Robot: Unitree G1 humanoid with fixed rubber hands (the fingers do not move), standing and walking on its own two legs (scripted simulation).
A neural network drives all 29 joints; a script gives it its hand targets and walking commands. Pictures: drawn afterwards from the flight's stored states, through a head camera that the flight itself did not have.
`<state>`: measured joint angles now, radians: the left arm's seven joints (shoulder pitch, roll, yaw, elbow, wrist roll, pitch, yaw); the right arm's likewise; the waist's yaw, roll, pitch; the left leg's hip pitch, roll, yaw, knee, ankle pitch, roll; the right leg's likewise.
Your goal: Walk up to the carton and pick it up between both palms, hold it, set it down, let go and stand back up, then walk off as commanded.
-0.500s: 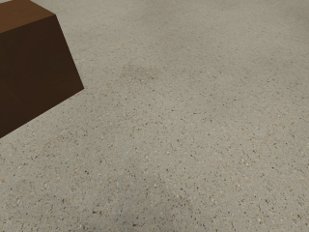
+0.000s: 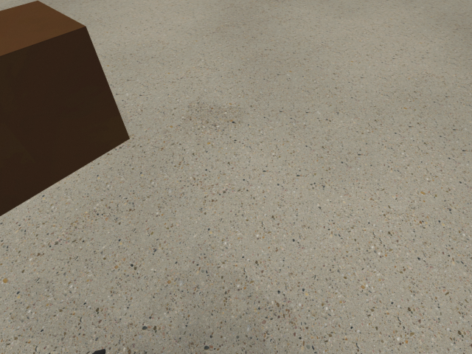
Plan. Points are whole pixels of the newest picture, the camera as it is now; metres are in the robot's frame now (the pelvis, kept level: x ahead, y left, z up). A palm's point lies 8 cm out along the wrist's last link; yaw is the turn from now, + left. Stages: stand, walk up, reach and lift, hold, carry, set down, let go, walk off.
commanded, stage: stand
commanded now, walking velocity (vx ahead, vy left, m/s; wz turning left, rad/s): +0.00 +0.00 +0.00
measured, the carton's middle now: out of the picture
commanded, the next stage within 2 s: none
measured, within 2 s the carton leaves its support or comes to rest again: neither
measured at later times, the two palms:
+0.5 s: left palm out of the picture +0.10 +0.28 -0.12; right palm out of the picture +0.07 -0.28 -0.13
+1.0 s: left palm out of the picture +0.11 +0.29 -0.12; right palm out of the picture +0.09 -0.29 -0.13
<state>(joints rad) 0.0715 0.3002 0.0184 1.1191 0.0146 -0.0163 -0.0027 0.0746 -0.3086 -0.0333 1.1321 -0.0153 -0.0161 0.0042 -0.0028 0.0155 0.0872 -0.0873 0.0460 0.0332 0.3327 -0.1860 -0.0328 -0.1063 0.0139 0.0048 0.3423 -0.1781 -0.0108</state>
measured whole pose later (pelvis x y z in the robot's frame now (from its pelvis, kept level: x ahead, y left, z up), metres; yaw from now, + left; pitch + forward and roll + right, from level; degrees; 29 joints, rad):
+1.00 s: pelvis +0.02 +0.00 +0.00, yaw -1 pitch -3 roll +0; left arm 0.08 0.32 0.02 1.12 0.01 -0.02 0.00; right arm 0.09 -0.32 -0.03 1.13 -0.02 0.00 0.00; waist -0.01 0.01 0.08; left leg -0.06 0.06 0.04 0.32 -0.21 -0.04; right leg -0.08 0.02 0.01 0.33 -0.20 -0.01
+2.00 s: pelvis +0.02 -0.01 +0.00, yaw -1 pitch -4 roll +0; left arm 0.09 0.31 0.03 1.11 0.01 -0.02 0.00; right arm 0.10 -0.32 -0.03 1.11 -0.01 0.00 0.00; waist -0.01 0.02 0.09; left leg -0.02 0.07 0.05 0.29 -0.20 -0.05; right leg -0.06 0.02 0.01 0.33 -0.20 -0.02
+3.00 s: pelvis +0.01 -0.02 +0.00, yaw -2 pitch -3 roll +0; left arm 0.09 0.32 0.03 1.11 0.01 -0.02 0.00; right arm 0.11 -0.32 -0.02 1.11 -0.02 0.00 0.00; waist -0.01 0.02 0.09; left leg -0.04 0.09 0.06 0.30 -0.20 -0.07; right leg -0.09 0.04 0.01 0.34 -0.19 -0.03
